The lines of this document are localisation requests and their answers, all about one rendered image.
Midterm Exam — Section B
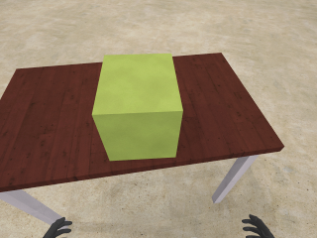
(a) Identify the robot right hand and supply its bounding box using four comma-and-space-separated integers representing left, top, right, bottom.
242, 214, 274, 238

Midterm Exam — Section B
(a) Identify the carton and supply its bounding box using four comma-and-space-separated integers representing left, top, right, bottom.
92, 53, 183, 162

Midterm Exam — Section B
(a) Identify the table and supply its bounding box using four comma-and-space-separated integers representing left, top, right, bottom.
0, 53, 284, 230

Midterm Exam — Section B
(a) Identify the robot left hand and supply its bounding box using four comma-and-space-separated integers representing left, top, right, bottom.
43, 217, 72, 238

